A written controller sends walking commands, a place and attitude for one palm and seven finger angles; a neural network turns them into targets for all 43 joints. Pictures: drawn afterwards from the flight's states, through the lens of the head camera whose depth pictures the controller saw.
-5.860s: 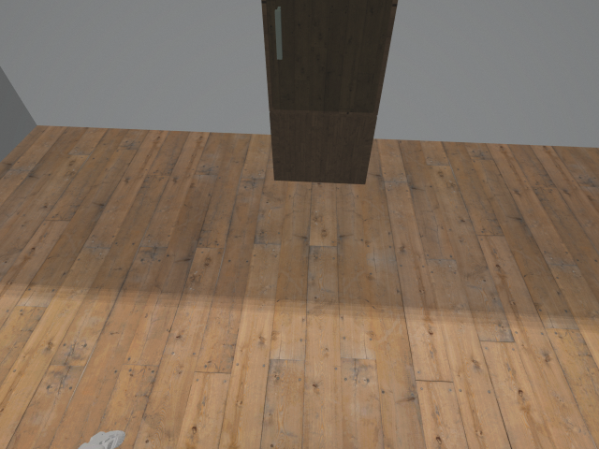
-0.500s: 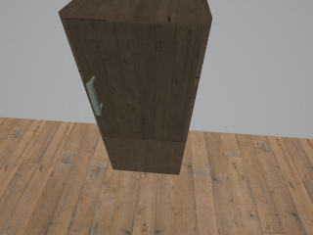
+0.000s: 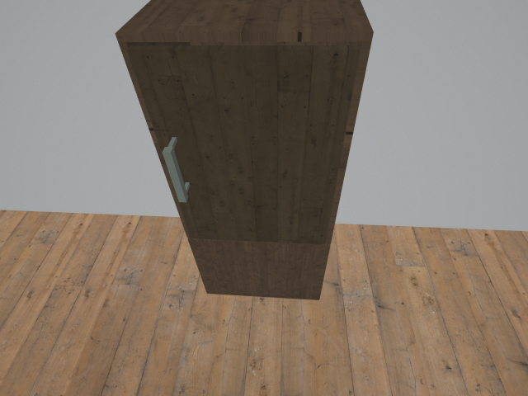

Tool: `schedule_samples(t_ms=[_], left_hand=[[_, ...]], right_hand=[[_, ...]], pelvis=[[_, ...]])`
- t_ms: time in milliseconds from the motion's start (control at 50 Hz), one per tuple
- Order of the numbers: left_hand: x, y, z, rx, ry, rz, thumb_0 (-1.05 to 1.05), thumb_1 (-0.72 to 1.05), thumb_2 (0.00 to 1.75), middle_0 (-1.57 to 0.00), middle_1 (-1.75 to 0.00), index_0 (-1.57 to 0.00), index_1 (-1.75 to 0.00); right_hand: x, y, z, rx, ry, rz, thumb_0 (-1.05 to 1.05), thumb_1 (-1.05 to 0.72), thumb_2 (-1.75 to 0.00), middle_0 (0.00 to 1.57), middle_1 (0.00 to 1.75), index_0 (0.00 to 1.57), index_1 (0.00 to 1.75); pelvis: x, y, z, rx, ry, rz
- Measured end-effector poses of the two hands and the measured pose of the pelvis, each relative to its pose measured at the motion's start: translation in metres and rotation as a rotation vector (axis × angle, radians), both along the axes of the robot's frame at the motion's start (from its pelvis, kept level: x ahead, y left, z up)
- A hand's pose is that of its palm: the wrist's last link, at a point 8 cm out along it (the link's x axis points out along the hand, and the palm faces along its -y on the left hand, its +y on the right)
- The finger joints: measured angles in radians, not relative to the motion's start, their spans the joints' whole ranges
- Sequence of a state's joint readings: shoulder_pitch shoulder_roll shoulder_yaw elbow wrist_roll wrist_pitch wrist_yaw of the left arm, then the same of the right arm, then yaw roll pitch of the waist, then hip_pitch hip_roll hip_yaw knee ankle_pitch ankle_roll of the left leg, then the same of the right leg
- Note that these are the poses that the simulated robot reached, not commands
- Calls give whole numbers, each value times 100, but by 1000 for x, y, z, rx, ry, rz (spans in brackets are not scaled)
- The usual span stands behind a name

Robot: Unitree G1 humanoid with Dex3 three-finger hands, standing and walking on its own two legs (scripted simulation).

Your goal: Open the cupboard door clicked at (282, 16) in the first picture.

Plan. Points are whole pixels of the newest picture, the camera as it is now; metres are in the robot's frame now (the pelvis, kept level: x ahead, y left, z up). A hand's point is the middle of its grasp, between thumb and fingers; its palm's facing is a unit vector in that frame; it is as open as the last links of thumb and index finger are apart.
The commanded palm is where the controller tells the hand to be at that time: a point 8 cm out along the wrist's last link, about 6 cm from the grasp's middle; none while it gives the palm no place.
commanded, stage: look again from close up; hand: left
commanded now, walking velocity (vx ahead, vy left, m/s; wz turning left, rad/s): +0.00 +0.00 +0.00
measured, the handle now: (178, 170) +0.61 +0.25 -0.03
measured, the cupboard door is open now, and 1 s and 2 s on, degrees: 0 0 0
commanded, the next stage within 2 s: shuffle to correct the standing spot in 0.08 s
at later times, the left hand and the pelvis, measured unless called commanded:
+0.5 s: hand out of the picture +0.02 +0.18 -0.18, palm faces +0.06 -0.98 -0.18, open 7.4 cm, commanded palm none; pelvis +0.03 +0.01 -0.01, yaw +0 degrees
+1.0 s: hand out of the picture +0.11 +0.23 -0.18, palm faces +0.05 -0.97 -0.23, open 7.4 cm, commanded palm none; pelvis +0.07 +0.04 -0.01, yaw +1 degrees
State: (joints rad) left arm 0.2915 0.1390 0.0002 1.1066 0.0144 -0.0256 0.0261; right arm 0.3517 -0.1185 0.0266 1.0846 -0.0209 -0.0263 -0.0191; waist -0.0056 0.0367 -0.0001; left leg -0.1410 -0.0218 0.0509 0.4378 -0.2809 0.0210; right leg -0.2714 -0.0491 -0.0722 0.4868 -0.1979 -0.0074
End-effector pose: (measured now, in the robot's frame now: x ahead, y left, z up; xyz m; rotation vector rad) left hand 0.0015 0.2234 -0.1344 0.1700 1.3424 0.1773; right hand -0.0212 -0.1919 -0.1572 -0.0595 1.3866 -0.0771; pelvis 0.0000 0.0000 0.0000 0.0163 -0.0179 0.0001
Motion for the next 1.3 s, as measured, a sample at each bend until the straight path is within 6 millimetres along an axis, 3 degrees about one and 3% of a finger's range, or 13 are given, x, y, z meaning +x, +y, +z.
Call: schedule_samples(t_ms=[380, 520, 640, 700, 840, 1040, 1160, 1300], left_hand=[[6, -10, -9, -34, 50, 20, 1, 91, 90, -20, -30, -20, -30], [14, 5, -18, -45, 60, 48, 1, 90, 90, -20, -30, -20, -30], [44, 22, -18, -11, 30, 38, 1, 90, 90, -20, -30, -20, -30], [56, 29, -17, 4, -18, 50, 1, 90, 90, -20, -30, -20, -30], [65, 47, -24, -9, 22, 58, 0, 90, 90, -20, -30, -20, -30], [107, 53, -7, 18, -51, 1, 1, 90, 90, -20, -30, -20, -30], [116, 43, -1, 22, -78, -38, 0, 90, 90, -20, -30, -20, -30], [108, 30, -2, 14, -120, -57, 1, 90, 90, -20, -30, -20, -30]], right_hand=[[22, -27, 1, -65, 45, 29, 0, -91, -90, 20, 30, 20, 30], [34, -20, 5, -91, 51, 30, 0, -91, -90, 20, 30, 20, 30], [43, -7, -3, -77, 59, 26, 0, -91, -90, 20, 30, 20, 30], [56, -3, -6, -71, 66, 38, 0, -91, -90, 20, 30, 20, 30], [104, 8, 2, -115, -34, 46, 1, -93, -90, 20, 30, 20, 30], [137, 1, 9, -124, -92, 30, 1, -92, -90, 20, 30, 20, 30], [140, -3, 10, -108, -121, 10, 0, -92, -90, 20, 30, 20, 30], [129, -13, 11, -101, -166, 24, 0, -92, -90, 20, 30, 20, 30]], pelvis=[[19, -3, -4, -9, 2, 2], [33, 9, -8, -5, 13, 4], [47, 17, -14, -7, 8, 3], [52, 21, -15, -11, 14, 25], [64, 40, -15, 0, 13, 19], [71, 38, -4, -1, 11, 17], [67, 31, -2, 1, 13, 6], [56, 25, -5, -9, 3, 15]])
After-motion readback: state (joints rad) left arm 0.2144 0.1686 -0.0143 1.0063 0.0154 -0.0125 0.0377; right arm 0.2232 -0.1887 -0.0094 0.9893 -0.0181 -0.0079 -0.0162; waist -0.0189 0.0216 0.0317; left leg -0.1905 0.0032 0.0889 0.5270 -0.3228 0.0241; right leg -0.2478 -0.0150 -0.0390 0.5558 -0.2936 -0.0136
